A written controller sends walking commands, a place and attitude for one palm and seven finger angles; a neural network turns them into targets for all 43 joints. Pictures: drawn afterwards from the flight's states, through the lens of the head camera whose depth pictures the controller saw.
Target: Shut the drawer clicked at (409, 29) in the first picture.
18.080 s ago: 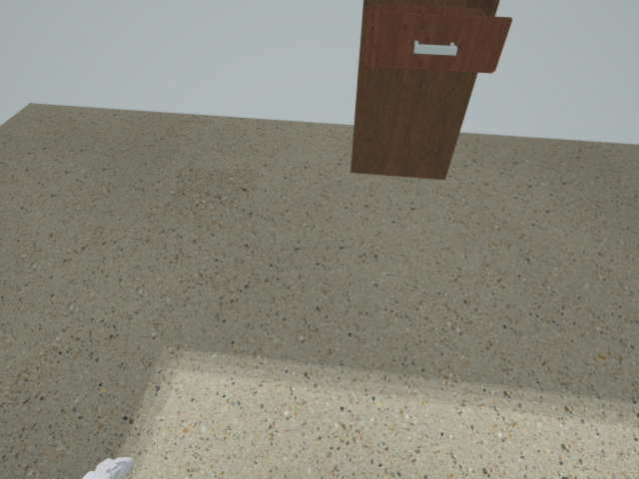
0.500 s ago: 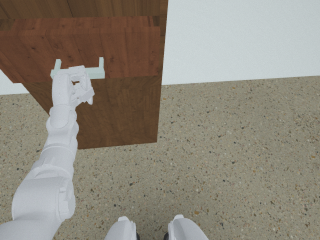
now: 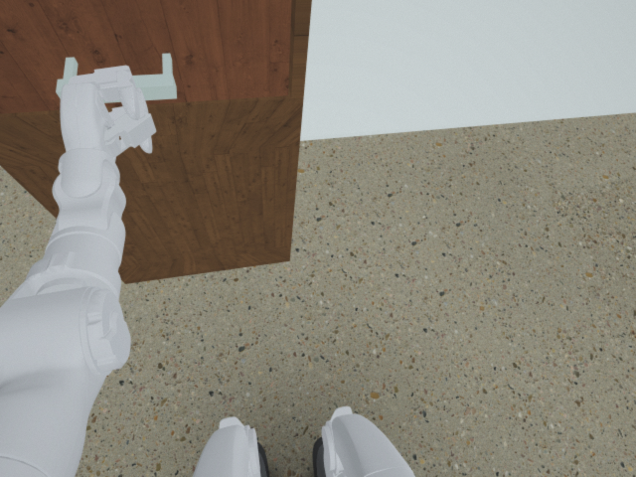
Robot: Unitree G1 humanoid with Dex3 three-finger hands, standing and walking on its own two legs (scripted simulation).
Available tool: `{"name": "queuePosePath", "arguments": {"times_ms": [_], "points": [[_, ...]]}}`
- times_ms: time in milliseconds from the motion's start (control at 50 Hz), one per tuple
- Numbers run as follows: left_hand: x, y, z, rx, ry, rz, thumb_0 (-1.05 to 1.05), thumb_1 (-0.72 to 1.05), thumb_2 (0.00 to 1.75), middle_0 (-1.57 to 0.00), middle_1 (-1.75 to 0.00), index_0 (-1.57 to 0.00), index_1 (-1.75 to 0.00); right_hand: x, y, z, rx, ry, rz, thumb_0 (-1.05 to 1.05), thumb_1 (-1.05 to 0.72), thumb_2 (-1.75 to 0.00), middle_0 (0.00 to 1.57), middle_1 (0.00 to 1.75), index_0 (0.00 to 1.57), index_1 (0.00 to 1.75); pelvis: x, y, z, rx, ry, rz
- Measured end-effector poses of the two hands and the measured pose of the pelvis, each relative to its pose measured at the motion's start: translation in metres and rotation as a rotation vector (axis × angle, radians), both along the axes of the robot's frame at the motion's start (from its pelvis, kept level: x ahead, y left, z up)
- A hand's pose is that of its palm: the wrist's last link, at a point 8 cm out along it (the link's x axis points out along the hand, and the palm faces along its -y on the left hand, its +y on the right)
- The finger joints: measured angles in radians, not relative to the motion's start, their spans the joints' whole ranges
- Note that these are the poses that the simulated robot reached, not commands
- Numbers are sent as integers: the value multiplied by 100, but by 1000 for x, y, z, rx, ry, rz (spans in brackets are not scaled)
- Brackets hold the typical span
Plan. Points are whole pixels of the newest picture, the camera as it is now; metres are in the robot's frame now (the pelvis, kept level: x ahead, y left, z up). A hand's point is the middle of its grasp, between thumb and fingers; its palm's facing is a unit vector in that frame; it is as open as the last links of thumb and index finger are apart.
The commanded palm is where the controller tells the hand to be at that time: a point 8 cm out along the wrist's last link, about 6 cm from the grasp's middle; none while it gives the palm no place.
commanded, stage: push the drawer shut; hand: left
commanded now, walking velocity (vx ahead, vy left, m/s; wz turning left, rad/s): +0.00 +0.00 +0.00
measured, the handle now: (119, 76) +0.61 +0.18 +0.07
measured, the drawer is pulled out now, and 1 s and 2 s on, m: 0.00 0.00 0.00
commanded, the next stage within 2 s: pull the fist back off the drawer in 0.38 s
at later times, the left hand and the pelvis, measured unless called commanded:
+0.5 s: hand (135, 116) +0.54 +0.15 +0.08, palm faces +0.07 -1.00 -0.05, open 3.1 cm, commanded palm +0.57 +0.18 +0.08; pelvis -0.02 +0.01 -0.01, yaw +1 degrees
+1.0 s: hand (141, 119) +0.54 +0.15 +0.07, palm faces +0.06 -1.00 -0.04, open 2.9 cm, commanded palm +0.52 +0.18 +0.08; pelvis -0.02 +0.01 -0.01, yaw +0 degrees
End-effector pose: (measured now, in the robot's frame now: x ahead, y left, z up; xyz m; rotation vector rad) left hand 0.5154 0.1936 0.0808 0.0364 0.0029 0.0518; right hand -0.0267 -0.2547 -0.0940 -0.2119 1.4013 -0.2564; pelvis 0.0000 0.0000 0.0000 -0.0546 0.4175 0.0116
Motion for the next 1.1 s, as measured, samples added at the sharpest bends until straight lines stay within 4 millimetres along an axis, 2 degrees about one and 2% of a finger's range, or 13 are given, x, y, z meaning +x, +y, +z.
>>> {"name": "queuePosePath", "arguments": {"times_ms": [240,520,760,920,1100], "points": [[3,9,-4,3,7,20,-3,62,92,-140,-160,-140,-160,-20,9,1,-7,56,14,0,-91,-89,20,30,21,30,-8,6,-5,-21,18,22],[5,12,-1,16,12,15,-1,57,95,-140,-160,-140,-160,-38,11,3,-50,36,27,0,-91,-89,20,30,21,30,-26,10,-12,-36,35,31],[4,10,1,17,16,15,2,59,95,-140,-160,-140,-160,-53,17,2,-27,63,34,0,-91,-89,20,30,21,30,-30,12,-14,-36,36,32],[2,7,-2,12,10,14,-1,64,95,-140,-160,-140,-160,-46,15,-1,-9,65,35,0,-91,-89,20,30,21,30,-26,10,-14,-31,34,26],[-1,1,-4,-5,14,16,-3,74,91,-140,-160,-140,-160,-17,9,-1,11,24,22,0,-91,-89,20,30,21,30,-12,6,-6,-17,17,8]]}}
